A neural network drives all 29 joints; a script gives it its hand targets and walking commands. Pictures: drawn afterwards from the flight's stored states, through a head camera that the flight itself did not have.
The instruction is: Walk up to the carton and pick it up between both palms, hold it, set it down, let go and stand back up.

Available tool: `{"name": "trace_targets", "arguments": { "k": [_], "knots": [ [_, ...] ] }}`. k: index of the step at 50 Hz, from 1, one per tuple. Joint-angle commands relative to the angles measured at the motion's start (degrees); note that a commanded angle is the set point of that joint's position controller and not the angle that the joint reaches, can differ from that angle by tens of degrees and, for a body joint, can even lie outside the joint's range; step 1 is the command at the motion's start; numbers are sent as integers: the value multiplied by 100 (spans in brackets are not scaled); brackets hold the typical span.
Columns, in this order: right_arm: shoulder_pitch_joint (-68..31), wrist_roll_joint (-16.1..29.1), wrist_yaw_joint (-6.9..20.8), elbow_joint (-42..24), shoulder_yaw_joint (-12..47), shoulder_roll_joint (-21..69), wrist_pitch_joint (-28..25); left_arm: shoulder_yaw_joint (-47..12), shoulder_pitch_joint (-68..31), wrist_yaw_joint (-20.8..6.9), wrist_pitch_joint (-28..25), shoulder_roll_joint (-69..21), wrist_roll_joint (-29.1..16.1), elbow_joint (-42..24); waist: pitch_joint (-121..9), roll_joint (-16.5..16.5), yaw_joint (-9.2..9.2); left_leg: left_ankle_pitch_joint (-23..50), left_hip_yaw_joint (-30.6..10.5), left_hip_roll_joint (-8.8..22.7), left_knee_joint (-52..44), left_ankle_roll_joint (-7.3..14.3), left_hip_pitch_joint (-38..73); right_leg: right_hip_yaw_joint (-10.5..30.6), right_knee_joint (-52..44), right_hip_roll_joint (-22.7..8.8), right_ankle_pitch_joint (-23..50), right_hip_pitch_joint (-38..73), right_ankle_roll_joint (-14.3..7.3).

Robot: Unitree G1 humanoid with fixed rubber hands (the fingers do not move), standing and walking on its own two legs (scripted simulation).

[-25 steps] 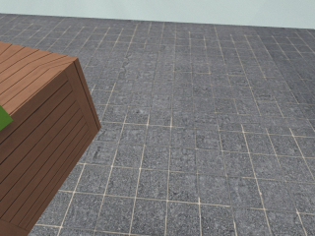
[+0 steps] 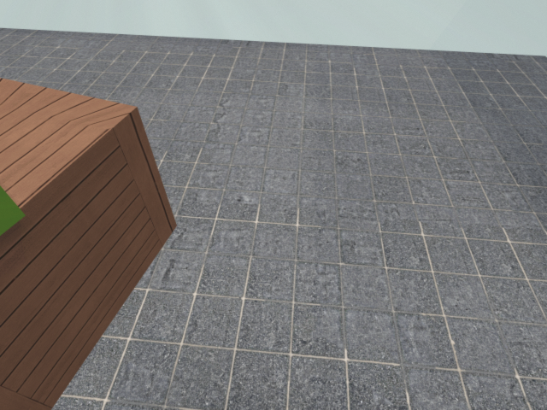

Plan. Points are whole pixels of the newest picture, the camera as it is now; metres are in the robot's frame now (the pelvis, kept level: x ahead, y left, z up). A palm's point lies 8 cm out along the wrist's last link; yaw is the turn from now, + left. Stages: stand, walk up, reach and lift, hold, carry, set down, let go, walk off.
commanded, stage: stand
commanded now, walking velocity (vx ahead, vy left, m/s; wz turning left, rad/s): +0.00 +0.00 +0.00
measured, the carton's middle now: out of the picture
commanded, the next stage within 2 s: walk up in 0.08 s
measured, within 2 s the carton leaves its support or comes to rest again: neither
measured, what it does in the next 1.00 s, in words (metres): walks ahead, turning left: left foot, then right foot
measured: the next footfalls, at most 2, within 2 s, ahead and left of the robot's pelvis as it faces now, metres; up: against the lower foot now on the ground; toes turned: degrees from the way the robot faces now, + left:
left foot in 0.60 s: +0.11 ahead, +0.25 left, +0.00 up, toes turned +27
right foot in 0.96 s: +0.35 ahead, +0.10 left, +0.00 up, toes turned +33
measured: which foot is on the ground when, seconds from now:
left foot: down 0.00-0.30, up 0.32-0.58, down 0.60-0.98, up 1.00-1.00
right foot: down 0.00-0.60, up 0.62-0.94, down 0.96-1.00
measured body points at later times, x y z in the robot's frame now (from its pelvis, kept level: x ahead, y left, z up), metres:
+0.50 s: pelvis +0.01 +0.03 -0.02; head +0.02 +0.05 +0.43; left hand -0.01 +0.28 -0.17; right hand +0.06 -0.24 -0.16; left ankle +0.04 +0.16 -0.69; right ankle -0.02 -0.12 -0.74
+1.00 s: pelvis +0.17 +0.13 -0.04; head +0.16 +0.12 +0.41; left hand +0.12 +0.39 -0.15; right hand +0.33 -0.06 -0.18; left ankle +0.08 +0.23 -0.73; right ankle +0.31 +0.08 -0.74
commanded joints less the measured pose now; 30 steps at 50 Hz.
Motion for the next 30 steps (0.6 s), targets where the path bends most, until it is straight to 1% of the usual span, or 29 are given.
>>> {"name": "trace_targets", "arguments": {
  "k": [1, 2, 3, 4, 6, 8, 9, 13, 14, 15, 16, 17, 18, 19, 20, 21, 22, 25, 26, 27, 28, 29, 30],
  "knots": [
    [357, 20, -44, -92, -80, -475, -69, 32, 421, 37, -71, 474, -23, -85, 252, 140, 12, 1440, -344, 389, -603, 215, -200, 381, -596, -377, 1399, -250, -176],
    [351, 31, -30, -92, -73, -465, -78, 44, 379, 39, -70, 529, -20, -74, 214, 23, -16, 1392, -368, 406, -601, 214, -208, 363, -613, -356, 1363, -205, -171],
    [374, 19, -29, -67, -88, -490, -76, 33, 389, 46, -78, 485, -10, -53, 229, 84, -12, 1456, -357, 420, -583, 218, -122, 369, -624, -384, 1416, -253, -169],
    [423, 25, -38, -42, -73, -469, -73, 24, 397, 46, -78, 495, -8, -47, 212, 31, -23, 1519, -372, 428, -594, 232, -166, 369, -620, -378, 1438, -204, -169],
    [475, 19, -49, -8, -80, -456, -82, 11, 409, 56, -86, 462, -20, -23, 217, 79, -25, 1561, -380, 426, -614, 228, -136, 389, -622, -392, 1506, -184, -188],
    [461, 15, -44, 5, -71, -413, -89, 10, 418, 58, -79, 449, -11, 6, 175, -6, -22, 1529, -366, 421, -612, 231, -125, 370, -615, -377, 1494, -155, -189],
    [487, 8, -43, 29, -72, -434, -86, 14, 417, 61, -78, 481, -12, 13, 263, 41, -28, 1533, -373, 427, -636, 223, -180, 367, -625, -382, 1488, -148, -181],
    [488, 11, -51, 38, -61, -411, -70, -11, 438, 51, -69, 410, -12, 49, 240, -60, -13, 1573, -376, 452, -625, 224, -44, 357, -652, -376, 1466, -228, -176],
    [238, -36, 143, -582, -497, -1551, -52, 371, 295, 78, -220, 1593, 341, -772, 72, -507, 212, -862, -766, 104, 432, 170, -2252, 680, -421, -709, -427, 1518, -705],
    [-294, -81, 233, -829, -461, -1510, -19, 535, 662, 148, -249, 1891, 373, -709, 223, -1172, 553, -1606, -90, -178, 1539, -41, -3621, 1729, -1321, -1885, -1378, 2182, -1225],
    [-420, -232, 279, -922, -471, -1380, 64, 558, 680, 223, -222, 1878, 353, -711, 481, -1118, 517, -1675, -42, 257, 2827, -261, -3919, 2155, -1781, -2796, -1448, 1699, -1586],
    [-452, -366, 316, -1030, -516, -1325, 116, 522, 519, 259, -253, 1743, 343, -728, 712, -808, 410, -1522, -208, 658, 3260, -377, -3806, 2235, -1806, -3153, -1316, 1068, -1714],
    [-434, -364, 357, -1140, -521, -1307, 127, 482, 353, 257, -329, 1577, 370, -822, 801, -649, 289, -1298, -357, 868, 3365, -416, -3589, 2009, -1768, -3093, -1173, 636, -1681],
    [-335, -348, 407, -1211, -538, -1227, 129, 462, 155, 236, -409, 1463, 394, -945, 814, -699, 190, -1096, -492, 1073, 3401, -435, -3365, 1679, -1772, -2958, -1173, 307, -1548],
    [-168, -309, 453, -1220, -565, -1234, 125, 461, -48, 226, -474, 1419, 423, -1077, 759, -710, 76, -933, -573, 1146, 3447, -454, -3154, 1347, -1783, -2837, -1224, 154, -1449],
    [-4, -274, 504, -1208, -586, -1184, 141, 472, -252, 222, -511, 1471, 456, -1202, 705, -831, -7, -805, -568, 1187, 3445, -454, -3031, 1005, -1773, -2773, -1310, 113, -1409],
    [168, -225, 551, -1207, -593, -1167, 167, 493, -475, 217, -529, 1576, 483, -1324, 652, -913, -121, -717, -443, 1202, 3409, -455, -2873, 727, -1745, -2733, -1417, 43, -1412],
    [314, -158, 650, -1359, -525, -1183, 178, 568, -854, 157, -512, 1887, 551, -1533, 655, -988, -296, -606, -23, 1274, 2719, -330, -2039, -13, -1542, -2572, -1798, -464, -1330],
    [345, -135, 673, -1390, -462, -1140, 169, 530, -1059, 84, -472, 1943, 542, -1648, 733, -1035, -315, -332, 122, 1210, 2069, -175, -1536, -568, -1252, -2298, -1658, -665, -1050],
    [649, -70, 670, -1305, -450, -1140, 120, 538, -1161, 25, -413, 1931, 592, -1732, 568, -981, -382, -145, 639, 896, 1821, -62, -802, -930, -824, -2017, -1749, -960, -938],
    [994, -24, 651, -1217, -488, -1250, 61, 529, -1128, -11, -344, 1957, 628, -1726, 416, -649, -493, 160, 1085, 601, 1649, 52, -8, -1132, -229, -1893, -1920, -1365, -882],
    [1471, -6, 595, -1101, -617, -1500, -7, 455, -923, -61, -269, 1795, 648, -1702, 162, 238, -665, 68, 1180, 180, 1397, 174, 749, -1427, 1069, -1545, -1589, -1697, -741],
    [2092, 71, 464, -887, -776, -1793, -38, 268, -899, -186, -204, 1356, 619, -1790, 169, 1549, -984, -608, 641, -279, 803, 446, 846, -1683, 3306, -765, -968, -2083, -487]
  ]
}}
